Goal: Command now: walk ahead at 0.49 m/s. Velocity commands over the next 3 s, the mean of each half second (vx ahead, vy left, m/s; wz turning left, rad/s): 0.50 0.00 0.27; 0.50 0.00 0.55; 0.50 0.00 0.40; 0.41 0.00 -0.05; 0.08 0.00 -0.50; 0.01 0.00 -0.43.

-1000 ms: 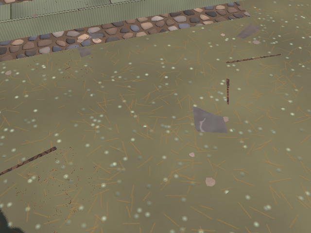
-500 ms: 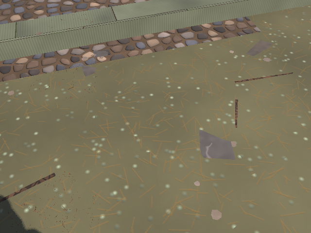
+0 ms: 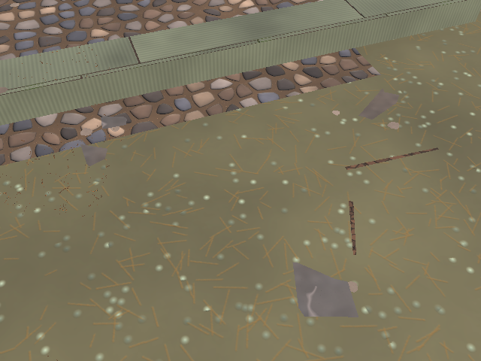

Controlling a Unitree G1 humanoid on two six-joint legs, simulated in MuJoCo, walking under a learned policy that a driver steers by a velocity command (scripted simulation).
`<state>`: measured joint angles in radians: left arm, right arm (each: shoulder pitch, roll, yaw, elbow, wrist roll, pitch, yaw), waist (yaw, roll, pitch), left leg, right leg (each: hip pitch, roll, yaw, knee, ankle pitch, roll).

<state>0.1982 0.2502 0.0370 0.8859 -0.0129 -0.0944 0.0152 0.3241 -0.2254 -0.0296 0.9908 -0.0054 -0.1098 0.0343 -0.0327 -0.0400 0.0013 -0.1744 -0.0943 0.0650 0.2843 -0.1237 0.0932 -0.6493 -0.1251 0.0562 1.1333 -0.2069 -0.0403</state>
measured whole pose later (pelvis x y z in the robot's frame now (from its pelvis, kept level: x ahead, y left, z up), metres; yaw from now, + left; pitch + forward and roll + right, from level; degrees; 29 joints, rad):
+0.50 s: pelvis +0.26 -0.07 +0.00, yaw +11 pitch +1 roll -1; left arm 0.26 0.23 0.05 0.90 0.01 -0.12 -0.01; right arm 0.26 -0.29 -0.07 0.89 0.03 -0.05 -0.01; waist 0.02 0.05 0.01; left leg -0.60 0.08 -0.07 1.15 -0.24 0.05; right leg -0.19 0.01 -0.14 0.34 -0.17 -0.04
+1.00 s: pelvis +0.49 +0.07 -0.01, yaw +28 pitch +2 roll +0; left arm 0.16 0.28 0.06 0.82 -0.01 -0.13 0.01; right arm 0.25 -0.26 -0.08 0.77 0.01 -0.06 0.03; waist -0.01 -0.02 0.05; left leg -0.33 -0.10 0.01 0.47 -0.17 0.11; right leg -0.50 -0.09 0.04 1.20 -0.35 0.00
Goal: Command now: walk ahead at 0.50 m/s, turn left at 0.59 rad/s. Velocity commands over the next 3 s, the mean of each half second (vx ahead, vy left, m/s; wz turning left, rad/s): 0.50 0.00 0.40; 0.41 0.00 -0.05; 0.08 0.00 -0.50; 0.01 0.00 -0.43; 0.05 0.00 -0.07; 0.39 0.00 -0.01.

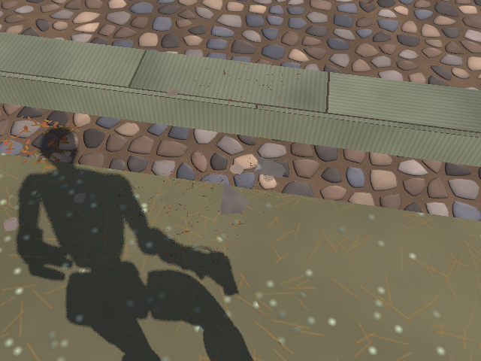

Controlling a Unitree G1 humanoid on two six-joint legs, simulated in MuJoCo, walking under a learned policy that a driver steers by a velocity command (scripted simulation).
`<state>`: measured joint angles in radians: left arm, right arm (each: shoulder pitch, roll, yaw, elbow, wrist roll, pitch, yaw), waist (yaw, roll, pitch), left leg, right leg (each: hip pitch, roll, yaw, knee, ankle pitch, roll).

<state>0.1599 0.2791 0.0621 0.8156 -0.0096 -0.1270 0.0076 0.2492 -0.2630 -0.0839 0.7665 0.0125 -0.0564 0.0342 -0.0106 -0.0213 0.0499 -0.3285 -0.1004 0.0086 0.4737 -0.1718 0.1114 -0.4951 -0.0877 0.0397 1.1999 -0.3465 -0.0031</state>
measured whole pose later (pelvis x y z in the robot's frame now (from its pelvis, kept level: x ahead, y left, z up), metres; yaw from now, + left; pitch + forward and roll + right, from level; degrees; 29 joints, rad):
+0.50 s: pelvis +0.29 -0.04 +0.00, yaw +11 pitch +2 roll -1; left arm 0.18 0.26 0.06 0.76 0.00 -0.12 -0.03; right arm 0.32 -0.26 -0.05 0.79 0.02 -0.06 -0.01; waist -0.01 0.03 0.01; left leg -0.39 -0.04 -0.09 1.19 -0.39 0.05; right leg -0.33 0.06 -0.03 0.46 -0.16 -0.06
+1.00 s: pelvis +0.50 +0.06 +0.00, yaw +7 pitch +3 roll -1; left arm 0.33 0.30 0.05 0.83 -0.02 -0.03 0.01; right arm 0.06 -0.24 -0.03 0.67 -0.02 -0.07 0.01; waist 0.05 -0.03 0.04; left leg -0.43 0.02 0.05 0.50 -0.12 0.03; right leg -0.42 0.00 0.05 1.14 -0.55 0.05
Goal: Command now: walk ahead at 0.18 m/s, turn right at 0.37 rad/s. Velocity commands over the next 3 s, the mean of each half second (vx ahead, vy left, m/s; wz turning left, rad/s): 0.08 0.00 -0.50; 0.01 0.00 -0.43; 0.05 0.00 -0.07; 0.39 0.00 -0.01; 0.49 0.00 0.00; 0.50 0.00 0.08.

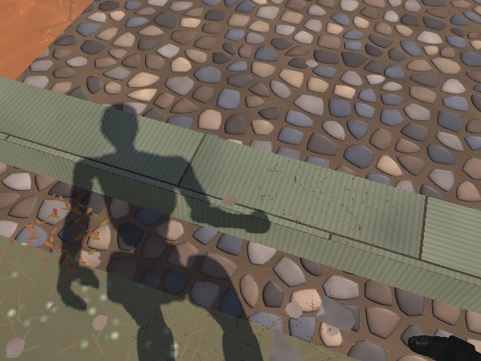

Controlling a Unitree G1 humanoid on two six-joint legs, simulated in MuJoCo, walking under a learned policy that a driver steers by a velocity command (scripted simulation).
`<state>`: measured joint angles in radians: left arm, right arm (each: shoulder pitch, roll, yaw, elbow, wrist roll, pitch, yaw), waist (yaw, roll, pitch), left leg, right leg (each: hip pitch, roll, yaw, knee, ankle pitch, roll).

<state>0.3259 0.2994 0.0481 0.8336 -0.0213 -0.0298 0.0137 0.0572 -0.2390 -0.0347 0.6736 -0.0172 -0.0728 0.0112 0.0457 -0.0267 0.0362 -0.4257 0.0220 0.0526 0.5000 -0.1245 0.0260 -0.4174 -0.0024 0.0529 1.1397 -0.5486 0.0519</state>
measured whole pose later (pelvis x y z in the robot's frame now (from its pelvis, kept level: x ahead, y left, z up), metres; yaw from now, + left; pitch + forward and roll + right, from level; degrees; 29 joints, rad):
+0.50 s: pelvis +0.04 -0.02 +0.01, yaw -16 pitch +2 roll +3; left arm 0.19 0.29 0.06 0.67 0.00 0.02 0.03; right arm 0.14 -0.31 -0.09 0.75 0.00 0.02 -0.05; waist 0.01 0.02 0.03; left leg -0.55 -0.01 -0.04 1.05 -0.38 -0.07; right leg -0.33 0.04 0.06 0.47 -0.18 -0.07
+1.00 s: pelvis +0.05 +0.02 +0.01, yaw -29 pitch +1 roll -1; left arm 0.20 0.31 0.08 0.66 -0.01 0.05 0.02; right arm 0.16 -0.24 -0.05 0.74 -0.01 0.00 -0.02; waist -0.01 -0.03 0.04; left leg -0.24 0.01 -0.02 0.45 -0.23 0.01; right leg -0.40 0.02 0.10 0.86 -0.44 0.09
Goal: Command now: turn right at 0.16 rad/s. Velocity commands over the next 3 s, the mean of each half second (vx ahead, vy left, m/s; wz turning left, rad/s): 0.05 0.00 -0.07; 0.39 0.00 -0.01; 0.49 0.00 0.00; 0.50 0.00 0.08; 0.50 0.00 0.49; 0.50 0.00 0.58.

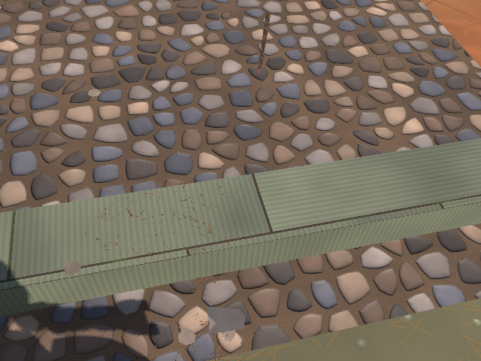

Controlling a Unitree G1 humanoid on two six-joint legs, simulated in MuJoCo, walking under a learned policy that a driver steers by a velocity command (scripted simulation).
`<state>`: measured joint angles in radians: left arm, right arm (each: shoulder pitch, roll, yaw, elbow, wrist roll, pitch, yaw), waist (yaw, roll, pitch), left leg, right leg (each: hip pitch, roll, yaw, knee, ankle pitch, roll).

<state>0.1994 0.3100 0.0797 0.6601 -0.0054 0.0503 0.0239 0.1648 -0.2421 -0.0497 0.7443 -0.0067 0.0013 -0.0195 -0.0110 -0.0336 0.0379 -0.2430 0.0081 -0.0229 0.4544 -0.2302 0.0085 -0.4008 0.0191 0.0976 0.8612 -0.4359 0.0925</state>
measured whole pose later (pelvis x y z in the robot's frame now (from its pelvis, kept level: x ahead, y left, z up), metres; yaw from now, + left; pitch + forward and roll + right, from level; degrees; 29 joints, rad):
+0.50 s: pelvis +0.01 -0.02 -0.01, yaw +0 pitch -1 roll +0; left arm 0.27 0.23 0.03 0.73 0.03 0.03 -0.01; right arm 0.25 -0.27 -0.04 0.88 -0.03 0.02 0.03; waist -0.01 0.00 0.00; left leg -0.23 0.02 0.00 0.58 -0.38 0.03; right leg -0.19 0.02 0.05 0.54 -0.34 -0.02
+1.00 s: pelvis +0.21 -0.07 -0.01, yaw +0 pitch +1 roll +0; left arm 0.15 0.28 0.05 0.72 0.03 -0.07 -0.02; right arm 0.36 -0.29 -0.05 0.92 -0.02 -0.06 0.01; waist -0.04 0.02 0.03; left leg -0.26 0.02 -0.05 1.04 -0.40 0.04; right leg -0.34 0.02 -0.04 0.54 -0.21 -0.05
